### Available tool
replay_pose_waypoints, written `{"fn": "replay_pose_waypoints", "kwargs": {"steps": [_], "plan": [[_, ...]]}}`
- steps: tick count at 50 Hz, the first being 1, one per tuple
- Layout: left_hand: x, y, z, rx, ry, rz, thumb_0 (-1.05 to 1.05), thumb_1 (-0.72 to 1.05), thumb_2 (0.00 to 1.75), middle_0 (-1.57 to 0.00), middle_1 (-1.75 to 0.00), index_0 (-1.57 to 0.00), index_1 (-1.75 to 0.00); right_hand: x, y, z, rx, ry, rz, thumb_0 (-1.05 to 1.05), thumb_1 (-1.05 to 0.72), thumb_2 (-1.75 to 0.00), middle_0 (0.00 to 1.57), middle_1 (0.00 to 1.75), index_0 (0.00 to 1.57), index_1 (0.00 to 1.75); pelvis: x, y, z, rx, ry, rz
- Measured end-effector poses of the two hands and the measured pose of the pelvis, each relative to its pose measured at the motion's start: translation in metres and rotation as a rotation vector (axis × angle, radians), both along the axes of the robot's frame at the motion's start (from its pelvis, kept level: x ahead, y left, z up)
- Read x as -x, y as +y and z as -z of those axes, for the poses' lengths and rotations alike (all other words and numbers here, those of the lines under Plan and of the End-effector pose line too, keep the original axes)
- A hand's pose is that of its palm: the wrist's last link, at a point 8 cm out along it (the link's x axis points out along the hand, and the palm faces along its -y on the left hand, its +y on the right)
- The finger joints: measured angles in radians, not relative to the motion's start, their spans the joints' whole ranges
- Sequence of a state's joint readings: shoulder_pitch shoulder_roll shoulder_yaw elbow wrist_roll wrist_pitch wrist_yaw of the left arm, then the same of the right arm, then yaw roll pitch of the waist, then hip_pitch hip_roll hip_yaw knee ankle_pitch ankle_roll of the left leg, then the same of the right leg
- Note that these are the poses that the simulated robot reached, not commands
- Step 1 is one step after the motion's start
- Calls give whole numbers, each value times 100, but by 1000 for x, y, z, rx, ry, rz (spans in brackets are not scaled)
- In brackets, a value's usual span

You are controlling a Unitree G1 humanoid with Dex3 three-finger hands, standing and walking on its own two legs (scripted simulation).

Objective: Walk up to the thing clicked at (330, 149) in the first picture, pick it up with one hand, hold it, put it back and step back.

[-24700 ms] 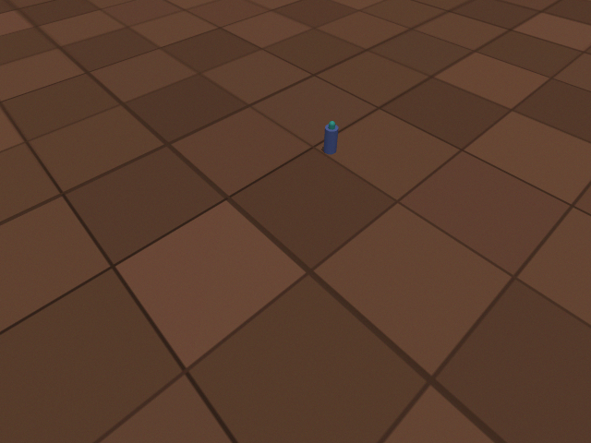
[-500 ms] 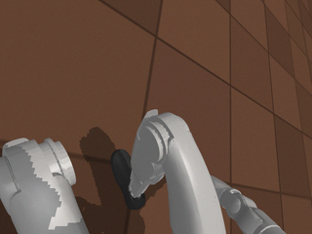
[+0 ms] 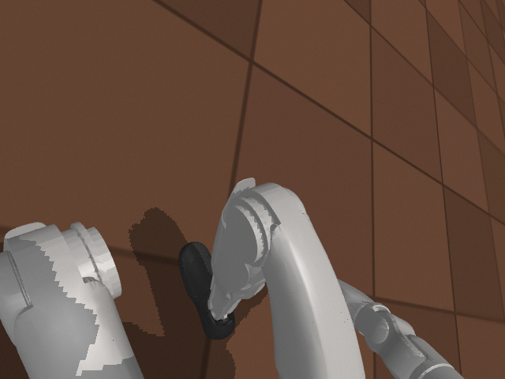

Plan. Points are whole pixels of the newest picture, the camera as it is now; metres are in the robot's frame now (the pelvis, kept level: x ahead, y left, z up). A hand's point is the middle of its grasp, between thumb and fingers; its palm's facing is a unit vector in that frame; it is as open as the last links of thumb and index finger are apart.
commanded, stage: withdraw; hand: left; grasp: from the side
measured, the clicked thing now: out of the picture +0.45 +0.30 -0.20
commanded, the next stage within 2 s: rise in 0.12 s
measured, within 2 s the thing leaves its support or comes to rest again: neither
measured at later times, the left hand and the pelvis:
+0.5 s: hand out of the picture +0.36 +0.42 -0.03, palm faces +0.36 -0.87 -0.35, open 17.4 cm; pelvis +0.01 -0.01 +0.06, yaw +6 degrees
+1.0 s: hand out of the picture +0.26 +0.32 +0.16, palm faces +0.34 -0.82 -0.46, open 17.1 cm; pelvis +0.05 -0.02 +0.26, yaw +14 degrees
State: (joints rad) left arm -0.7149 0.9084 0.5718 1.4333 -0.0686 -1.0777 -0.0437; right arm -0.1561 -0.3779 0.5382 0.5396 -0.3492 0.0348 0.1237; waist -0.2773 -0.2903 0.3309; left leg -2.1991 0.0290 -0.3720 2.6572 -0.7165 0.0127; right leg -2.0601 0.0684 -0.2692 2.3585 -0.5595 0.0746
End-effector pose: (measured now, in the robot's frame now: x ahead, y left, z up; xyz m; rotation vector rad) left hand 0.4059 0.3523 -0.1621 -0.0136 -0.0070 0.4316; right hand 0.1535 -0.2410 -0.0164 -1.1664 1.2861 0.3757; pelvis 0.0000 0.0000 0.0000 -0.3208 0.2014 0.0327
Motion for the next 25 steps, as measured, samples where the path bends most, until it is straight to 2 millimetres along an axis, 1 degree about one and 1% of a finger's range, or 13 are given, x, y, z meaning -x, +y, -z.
{"fn": "replay_pose_waypoints", "kwargs": {"steps": [3, 6, 8, 9, 11, 13, 17, 19, 22, 25], "plan": [[3, 21, -15, -22, -40, -40, -2, -56, 8, -14, -7, -14, -8, 1, -1, -1, 1, -2, 20, 0, -92, -90, 21, 30, 21, 30, -1, 0, -2, -3, 10, -3], [8, 45, -43, -64, -74, -46, -2, -58, 6, -11, -5, -11, -5, -1, -1, -2, -10, -15, 52, 0, -92, -90, 21, 30, 21, 30, -3, -2, -6, -11, 36, -11], [12, 54, -63, -95, -66, -4, -2, -59, 5, -9, -4, -9, -5, -4, -2, -2, -29, -32, 74, 0, -92, -90, 21, 30, 21, 30, -5, -3, -10, -18, 61, -19], [14, 56, -70, -106, -46, 30, -2, -59, 5, -9, -4, -9, -4, -7, -2, -2, -42, -42, 87, 0, -92, -90, 21, 30, 21, 30, -6, -3, -12, -20, 75, -24], [21, 57, -78, -109, 18, 92, -2, -59, 4, -8, -4, -8, -4, -13, -2, -2, -71, -70, 112, 0, -92, -90, 21, 30, 21, 30, -7, -3, -16, -24, 100, -31], [29, 57, -82, -80, 67, 111, -2, -60, 4, -7, -4, -7, -4, -20, -1, -1, -104, -103, 127, 0, -91, -90, 21, 30, 21, 30, -6, -2, -20, -27, 116, -35], [45, 58, -84, -102, 222, 143, -2, -58, 5, -6, -5, -7, -4, -33, 2, 0, -164, -166, 214, 0, -91, -90, 21, 30, 21, 30, -6, -3, -28, -48, 149, -43], [53, 62, -92, -117, 273, 132, -2, -58, 6, -7, -5, -7, -5, -37, 4, 1, -191, -182, 255, 0, -92, -91, 21, 30, 21, 30, -6, -4, -33, -59, 171, -48], [68, 78, -117, -176, 326, 78, -2, -57, 7, -8, -7, -8, -7, -42, 9, -1, -237, -204, 314, 0, -94, -91, 21, 30, 21, 30, -9, -7, -43, -78, 212, -60], [84, 100, -154, -245, 370, 0, -2, -55, 8, -8, -7, -8, -7, -46, 11, -2, -278, -209, 363, 0, -94, -91, 21, 30, 21, 30, -11, -9, -56, -94, 256, -75]]}}
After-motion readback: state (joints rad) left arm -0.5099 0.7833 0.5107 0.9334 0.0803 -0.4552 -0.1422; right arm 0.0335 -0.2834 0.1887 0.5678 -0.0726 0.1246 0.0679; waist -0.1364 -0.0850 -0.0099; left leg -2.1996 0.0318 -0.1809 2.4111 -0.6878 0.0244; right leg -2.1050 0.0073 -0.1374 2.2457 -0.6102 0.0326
